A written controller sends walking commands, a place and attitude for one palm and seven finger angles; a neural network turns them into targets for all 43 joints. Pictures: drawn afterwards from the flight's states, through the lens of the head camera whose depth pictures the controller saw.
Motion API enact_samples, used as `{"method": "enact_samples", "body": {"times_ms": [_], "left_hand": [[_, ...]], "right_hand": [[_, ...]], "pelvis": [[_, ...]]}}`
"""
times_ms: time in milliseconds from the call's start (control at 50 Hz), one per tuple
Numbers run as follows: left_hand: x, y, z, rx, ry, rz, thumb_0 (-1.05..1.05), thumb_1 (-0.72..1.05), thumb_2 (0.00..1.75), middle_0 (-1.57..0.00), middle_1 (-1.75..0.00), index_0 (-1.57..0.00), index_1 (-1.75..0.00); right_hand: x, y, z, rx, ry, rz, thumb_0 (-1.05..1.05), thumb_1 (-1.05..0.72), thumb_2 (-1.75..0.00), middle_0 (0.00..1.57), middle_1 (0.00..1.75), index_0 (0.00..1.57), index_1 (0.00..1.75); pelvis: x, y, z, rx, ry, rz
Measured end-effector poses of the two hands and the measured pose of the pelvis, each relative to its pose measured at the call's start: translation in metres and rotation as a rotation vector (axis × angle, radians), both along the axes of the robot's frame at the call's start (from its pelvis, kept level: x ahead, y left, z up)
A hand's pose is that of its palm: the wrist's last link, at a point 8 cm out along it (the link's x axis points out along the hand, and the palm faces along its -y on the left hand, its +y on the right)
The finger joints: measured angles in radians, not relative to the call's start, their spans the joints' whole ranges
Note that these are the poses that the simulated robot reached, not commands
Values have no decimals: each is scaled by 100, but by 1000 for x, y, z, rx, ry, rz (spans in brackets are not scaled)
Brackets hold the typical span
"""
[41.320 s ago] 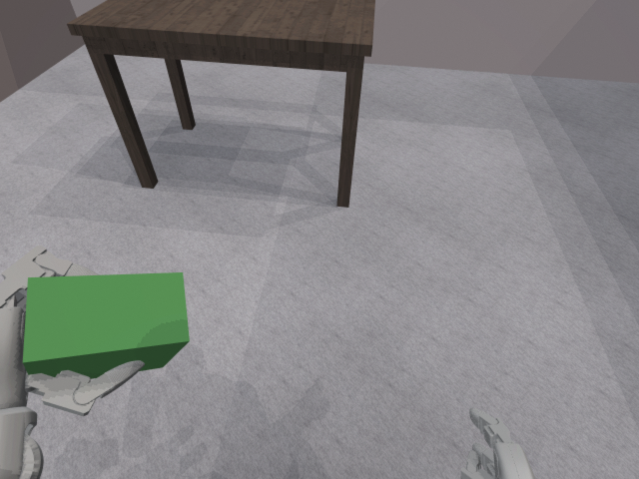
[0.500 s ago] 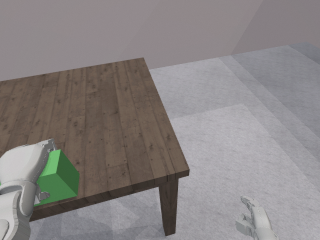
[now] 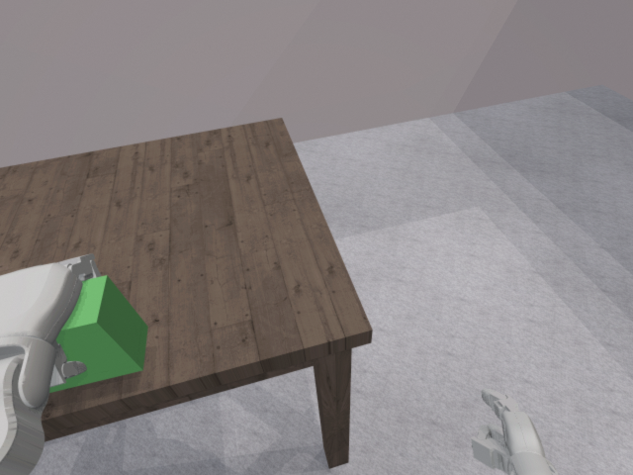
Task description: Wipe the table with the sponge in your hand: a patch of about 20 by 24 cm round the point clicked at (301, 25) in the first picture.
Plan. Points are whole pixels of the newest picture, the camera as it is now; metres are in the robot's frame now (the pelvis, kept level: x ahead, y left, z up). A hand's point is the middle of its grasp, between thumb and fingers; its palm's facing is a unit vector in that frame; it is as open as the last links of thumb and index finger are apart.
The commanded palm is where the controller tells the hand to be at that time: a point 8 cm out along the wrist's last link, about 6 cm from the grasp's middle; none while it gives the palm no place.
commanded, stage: lift the sponge slowly off the table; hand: left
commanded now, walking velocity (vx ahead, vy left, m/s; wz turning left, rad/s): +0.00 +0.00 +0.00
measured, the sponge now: (80, 344) +0.20 +0.34 +0.07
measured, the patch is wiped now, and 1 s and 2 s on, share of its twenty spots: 1.00 1.00 1.00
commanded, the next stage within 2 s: bring the sponge back beside the body in 0.90 s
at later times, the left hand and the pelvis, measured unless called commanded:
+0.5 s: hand (54, 301) +0.21 +0.34 +0.15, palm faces +0.08 +0.00 -1.00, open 10.2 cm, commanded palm +0.18 +0.34 +0.21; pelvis +0.00 -0.01 +0.00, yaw +0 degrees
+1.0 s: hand (57, 284) +0.22 +0.33 +0.17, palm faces +0.09 +0.01 -1.00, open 10.2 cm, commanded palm +0.18 +0.33 +0.23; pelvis -0.01 -0.01 +0.00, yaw +0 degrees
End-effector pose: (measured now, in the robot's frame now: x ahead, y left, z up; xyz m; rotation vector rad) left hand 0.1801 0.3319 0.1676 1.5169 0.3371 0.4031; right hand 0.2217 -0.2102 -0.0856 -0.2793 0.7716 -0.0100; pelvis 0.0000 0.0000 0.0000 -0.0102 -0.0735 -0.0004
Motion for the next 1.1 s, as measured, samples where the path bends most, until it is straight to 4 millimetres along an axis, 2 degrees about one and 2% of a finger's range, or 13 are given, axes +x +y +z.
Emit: {"method": "enact_samples", "body": {"times_ms": [140, 300, 640, 860, 960, 1100], "left_hand": [[3, 3, 5, 2, 5, 26, -1, -51, 106, -70, -130, -72, -135], [9, -3, 18, 13, -12, -9, -1, -51, 106, -70, -130, -73, -135], [5, -11, 40, 18, -43, 6, -1, -51, 106, -70, -130, -73, -135], [15, -9, 54, 29, -55, 22, -1, -52, 106, -70, -130, -73, -135], [16, -13, 54, 23, -43, 9, -1, -52, 106, -70, -130, -73, -135], [6, -21, 52, 19, -49, -28, -1, -52, 106, -70, -130, -73, -135]], "right_hand": [[-1, 2, 0, 4, -11, 11, 1, -91, -90, 20, 30, 20, 30], [2, 5, 2, 18, -29, 23, 1, -91, -90, 20, 30, 20, 30], [13, 8, 5, 31, -53, 54, 1, -91, -90, 20, 30, 20, 30], [14, 9, 6, 40, -57, 65, 1, -91, -90, 20, 30, 20, 30], [12, 7, 5, 48, -56, 58, 1, -91, -90, 20, 30, 20, 30], [8, 3, 3, 45, -47, 52, 1, -91, -90, 20, 30, 20, 30]], "pelvis": [[-4, -2, 0, 1, -3, 9], [-5, -4, 0, 2, -2, 7], [-5, -7, 0, 5, -1, 13], [-7, -10, -1, 6, 3, 15], [-7, -9, -1, 7, 9, 9], [-6, -9, -2, 7, 6, 3]]}}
